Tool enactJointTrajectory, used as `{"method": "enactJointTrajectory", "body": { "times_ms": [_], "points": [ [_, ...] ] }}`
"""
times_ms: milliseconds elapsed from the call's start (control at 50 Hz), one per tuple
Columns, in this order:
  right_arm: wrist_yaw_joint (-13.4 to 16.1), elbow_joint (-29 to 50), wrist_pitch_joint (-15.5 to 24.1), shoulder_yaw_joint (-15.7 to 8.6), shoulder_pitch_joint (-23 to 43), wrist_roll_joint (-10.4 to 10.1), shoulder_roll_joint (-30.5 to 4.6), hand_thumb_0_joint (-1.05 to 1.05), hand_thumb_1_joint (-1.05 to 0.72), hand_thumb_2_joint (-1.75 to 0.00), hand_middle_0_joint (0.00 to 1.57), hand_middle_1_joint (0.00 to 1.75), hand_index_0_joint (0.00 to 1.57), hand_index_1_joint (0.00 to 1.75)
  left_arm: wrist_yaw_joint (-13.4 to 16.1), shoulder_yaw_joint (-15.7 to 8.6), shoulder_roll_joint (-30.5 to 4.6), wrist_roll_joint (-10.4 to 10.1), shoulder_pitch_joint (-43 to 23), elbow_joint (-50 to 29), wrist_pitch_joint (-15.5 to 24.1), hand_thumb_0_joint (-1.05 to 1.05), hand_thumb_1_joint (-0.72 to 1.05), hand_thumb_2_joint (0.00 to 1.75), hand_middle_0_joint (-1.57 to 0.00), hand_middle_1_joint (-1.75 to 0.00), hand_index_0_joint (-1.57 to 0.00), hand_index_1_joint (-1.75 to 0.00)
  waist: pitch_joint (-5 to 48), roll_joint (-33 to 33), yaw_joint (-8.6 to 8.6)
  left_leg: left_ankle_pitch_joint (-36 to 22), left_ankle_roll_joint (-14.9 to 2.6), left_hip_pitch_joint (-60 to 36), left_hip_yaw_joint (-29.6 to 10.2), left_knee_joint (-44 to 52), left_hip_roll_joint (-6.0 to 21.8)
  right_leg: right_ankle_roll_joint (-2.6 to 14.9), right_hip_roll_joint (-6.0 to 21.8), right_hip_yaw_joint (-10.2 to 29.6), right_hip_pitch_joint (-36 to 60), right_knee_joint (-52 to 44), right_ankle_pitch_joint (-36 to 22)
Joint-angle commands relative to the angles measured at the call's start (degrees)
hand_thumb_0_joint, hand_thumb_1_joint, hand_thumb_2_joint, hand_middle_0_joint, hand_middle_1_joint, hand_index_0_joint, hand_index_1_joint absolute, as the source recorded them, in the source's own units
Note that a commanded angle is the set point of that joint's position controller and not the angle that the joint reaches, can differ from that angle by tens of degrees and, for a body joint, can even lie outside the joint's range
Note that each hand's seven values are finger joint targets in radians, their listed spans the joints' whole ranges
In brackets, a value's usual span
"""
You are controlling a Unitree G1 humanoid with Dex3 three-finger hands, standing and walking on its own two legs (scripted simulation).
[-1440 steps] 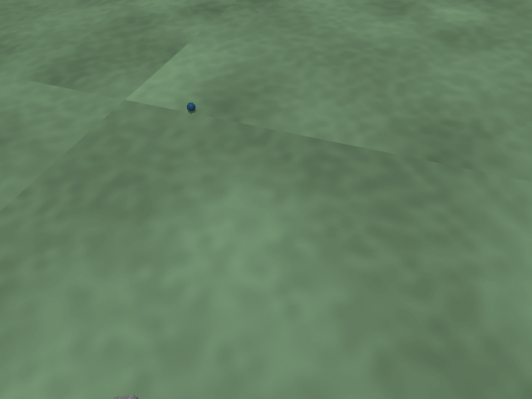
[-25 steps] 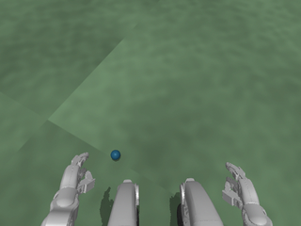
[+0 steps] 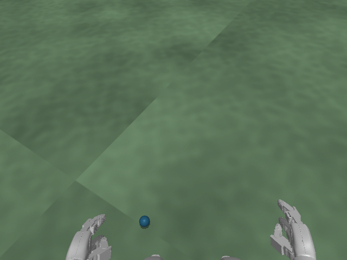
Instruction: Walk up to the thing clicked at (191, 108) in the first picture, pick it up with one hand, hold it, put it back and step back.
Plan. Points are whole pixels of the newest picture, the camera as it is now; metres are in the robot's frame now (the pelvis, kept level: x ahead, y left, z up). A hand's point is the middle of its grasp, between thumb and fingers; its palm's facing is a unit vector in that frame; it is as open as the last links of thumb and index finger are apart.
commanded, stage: home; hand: left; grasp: from above
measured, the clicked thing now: (144, 221) +0.41 +0.22 -0.69
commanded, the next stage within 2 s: stand in 1.86 s
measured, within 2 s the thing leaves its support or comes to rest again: neither
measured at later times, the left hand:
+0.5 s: hand (110, 250) +0.16 +0.18 -0.05, palm faces +0.05 -0.98 -0.21, open 7.4 cm
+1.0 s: hand (110, 252) +0.16 +0.18 -0.05, palm faces +0.04 -0.98 -0.21, open 7.4 cm
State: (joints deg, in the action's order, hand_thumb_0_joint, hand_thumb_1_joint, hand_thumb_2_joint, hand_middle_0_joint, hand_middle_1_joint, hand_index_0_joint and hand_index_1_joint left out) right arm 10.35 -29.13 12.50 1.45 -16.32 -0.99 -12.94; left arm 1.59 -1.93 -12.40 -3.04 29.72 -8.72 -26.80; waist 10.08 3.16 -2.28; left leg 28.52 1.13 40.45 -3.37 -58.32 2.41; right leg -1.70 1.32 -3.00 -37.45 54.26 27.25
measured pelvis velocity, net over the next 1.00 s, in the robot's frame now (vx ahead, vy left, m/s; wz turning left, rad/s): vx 0.00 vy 0.00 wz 0.00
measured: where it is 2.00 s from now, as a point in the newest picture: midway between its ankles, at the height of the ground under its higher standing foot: outside the picture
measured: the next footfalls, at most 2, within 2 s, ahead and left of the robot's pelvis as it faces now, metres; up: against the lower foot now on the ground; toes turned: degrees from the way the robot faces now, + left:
none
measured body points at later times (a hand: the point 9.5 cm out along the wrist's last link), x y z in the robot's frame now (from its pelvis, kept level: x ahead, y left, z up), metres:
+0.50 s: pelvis +0.00 +0.00 +0.00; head +0.02 +0.00 +0.45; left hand +0.16 +0.23 -0.03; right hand +0.15 -0.25 -0.07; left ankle +0.00 +0.13 -0.68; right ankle +0.00 -0.14 -0.68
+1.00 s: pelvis +0.00 +0.00 +0.00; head +0.01 +0.00 +0.45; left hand +0.15 +0.23 -0.03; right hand +0.16 -0.25 -0.06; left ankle +0.00 +0.13 -0.68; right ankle +0.00 -0.14 -0.68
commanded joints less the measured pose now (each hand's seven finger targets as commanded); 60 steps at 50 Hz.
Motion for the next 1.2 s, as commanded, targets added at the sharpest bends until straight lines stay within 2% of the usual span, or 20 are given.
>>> {"method": "enactJointTrajectory", "body": {
  "times_ms": [0,80,180,260,360,400,460,520,560,640,680,780,900,1020,1140,1180],
  "points": [
    [0.59,8.15,3.9,-2.73,3.23,0.54,-6.58,0.0,-0.9,-0.9,0.2,0.3,0.2,0.3,-0.35,-3.59,-5.78,0.32,-2.48,-10.53,2.77,0.0,0.9,0.9,-0.2,-0.3,-0.2,-0.3,3.7,-0.31,-0.65,-12.8,-1.51,-6.51,1.47,9.64,-2.33,1.48,-2.39,-1.89,2.33,-8.25,-10.97],
    [0.51,7.59,4.05,-2.75,3.56,0.73,-6.58,0.0,-0.9,-0.9,0.2,0.3,0.2,0.3,-0.18,-3.65,-6.28,0.71,-2.59,-10.29,3.2,0.0,0.9,0.9,-0.2,-0.3,-0.2,-0.3,4.54,0.01,-0.19,-16.22,-1.39,-7.27,1.64,8.95,-2.45,1.31,-2.34,-1.68,3.48,-7.83,-14.3],
    [0.38,7.32,4.09,-2.61,4.28,0.79,-6.67,0.0,-0.9,-0.9,0.2,0.3,0.2,0.3,-0.04,-3.23,-6.02,0.84,-2.42,-9.9,3.49,0.0,0.9,0.9,-0.2,-0.3,-0.2,-0.3,3.7,0.68,0.26,-14.11,-1.24,-6.98,1.27,10.07,-2.19,1.53,-2.56,-1.97,3.17,-7.84,-12.08],
    [0.42,7.54,4.02,-2.48,4.64,0.72,-6.65,0.0,-0.9,-0.9,0.2,0.3,0.2,0.3,0.09,-3.32,-6.1,0.64,-2.82,-9.69,3.46,0.0,0.9,0.9,-0.2,-0.3,-0.2,-0.3,2.93,-0.79,-0.01,-12.71,-1.57,-6.37,1.63,9.89,-2.33,1.3,-2.4,-1.64,3.29,-8.78,-11.31],
    [0.48,7.25,4.12,-2.74,4.13,0.71,-6.7,0.0,-0.9,-0.9,0.2,0.3,0.2,0.3,-0.08,-3.44,-5.95,0.55,-1.62,-9.41,3.48,0.0,0.89,0.9,-0.2,-0.3,-0.2,-0.3,4.3,-0.03,0.4,-15.3,-1.21,-7.41,0.95,10.12,-1.91,1.53,-2.73,-2.1,3.61,-7.48,-12.81],
    [0.43,7.04,4.07,-2.73,3.97,0.8,-6.72,0.0,-0.9,-0.9,0.2,0.3,0.2,0.3,-0.07,-3.33,-5.83,0.45,-2.31,-9.41,3.7,0.0,0.9,0.9,-0.2,-0.3,-0.2,-0.3,4.78,-0.23,0.0,-15.54,-1.21,-7.57,0.94,9.92,-1.93,1.54,-2.78,-2.02,3.58,-7.52,-13.01],
    [0.53,7.29,4.04,-2.7,4.33,0.74,-6.62,0.0,-0.9,-0.9,0.2,0.3,0.2,0.3,0.01,-3.42,-6.2,0.4,-2.58,-9.48,3.71,0.0,0.9,0.9,-0.2,-0.3,-0.2,-0.3,4.37,-2.4,0.07,-14.53,-1.68,-6.5,1.73,9.01,-2.25,1.12,-2.37,-1.36,4.0,-8.76,-13.09],
    [0.62,7.15,4.12,-2.58,4.31,0.81,-6.41,0.0,-0.9,-0.9,0.2,0.3,0.2,0.3,-0.04,-3.41,-5.85,0.54,-2.18,-9.13,3.41,0.0,0.9,0.9,-0.2,-0.3,-0.2,-0.3,2.76,-1.14,0.4,-12.08,-1.52,-5.76,1.83,9.71,-2.24,1.26,-2.33,-1.43,3.18,-8.93,-10.79],
    [0.59,7.27,4.21,-2.81,4.05,0.83,-6.59,0.0,-0.9,-0.9,0.2,0.3,0.2,0.3,-0.15,-3.58,-6.21,0.5,-2.47,-10.0,3.42,0.0,0.9,0.9,-0.2,-0.3,-0.2,-0.3,4.14,-1.33,0.16,-12.35,-1.56,-6.42,1.71,9.65,-2.18,1.21,-2.37,-1.44,3.68,-8.86,-10.97],
    [0.62,7.06,4.15,-2.85,4.05,0.7,-6.59,0.0,-0.9,-0.9,0.2,0.3,0.2,0.3,-0.16,-3.59,-6.39,0.58,-2.61,-9.76,3.28,0.0,0.9,0.9,-0.2,-0.3,-0.2,-0.3,3.97,-0.62,0.31,-13.59,-1.58,-6.28,1.81,9.28,-2.3,1.23,-2.25,-1.28,3.66,-8.62,-12.14],
    [0.56,7.07,4.21,-2.75,4.27,0.61,-6.62,0.0,-0.9,-0.9,0.2,0.3,0.2,0.3,-0.22,-3.23,-6.13,0.66,-2.78,-9.42,3.09,0.0,0.9,0.9,-0.2,-0.3,-0.2,-0.3,2.75,-0.57,0.27,-12.22,-1.46,-6.22,1.52,10.09,-2.02,1.37,-2.47,-1.51,2.86,-8.46,-10.51],
    [0.59,7.29,4.27,-2.87,4.17,0.7,-6.55,0.0,-0.9,-0.9,0.2,0.3,0.2,0.3,-0.19,-3.35,-6.01,0.58,-2.27,-9.59,2.92,0.0,0.9,0.9,-0.2,-0.3,-0.2,-0.3,3.69,-1.14,0.05,-13.28,-1.49,-6.5,1.55,9.5,-2.01,1.3,-2.33,-1.45,3.47,-8.48,-11.45],
    [0.6,7.22,4.43,-2.67,4.4,0.72,-6.56,0.0,-0.9,-0.9,0.2,0.3,0.2,0.3,-0.32,-3.26,-6.18,0.51,-3.49,-10.1,2.9,0.0,0.9,0.9,-0.2,-0.3,-0.2,-0.3,2.4,-0.17,-0.09,-10.42,-1.57,-5.93,1.62,10.06,-2.12,1.2,-2.32,-1.39,2.55,-8.94,-9.15],
    [0.53,7.59,4.39,-2.88,4.34,0.61,-6.68,0.0,-0.9,-0.9,0.2,0.3,0.2,0.3,-0.22,-3.26,-6.08,0.5,-2.66,-9.96,3.05,0.0,0.9,0.9,-0.2,-0.3,-0.2,-0.3,3.67,-1.2,0.1,-12.54,-1.49,-6.16,1.38,9.61,-1.91,1.4,-2.42,-1.49,3.15,-8.24,-10.6],
    [0.7,7.41,4.23,-2.84,4.45,0.62,-6.64,0.0,-0.9,-0.9,0.2,0.3,0.2,0.3,-0.19,-3.56,-6.51,0.53,-2.87,-9.93,2.96,0.0,0.9,0.9,-0.2,-0.3,-0.2,-0.3,3.32,-1.13,0.19,-12.04,-1.54,-5.91,1.67,9.41,-2.02,1.29,-2.22,-1.25,3.06,-8.73,-10.32],
    [0.62,7.42,4.36,-2.83,4.21,0.6,-6.63,0.0,-0.9,-0.9,0.2,0.3,0.2,0.3,-0.23,-3.07,-6.56,0.51,-3.37,-11.95,3.04,0.0,0.9,0.9,-0.2,-0.3,-0.2,-0.3,4.47,0.83,0.27,-13.56,-1.33,-7.08,1.1,9.84,-1.8,1.46,-2.42,-1.6,3.2,-7.69,-11.42]
  ]
}}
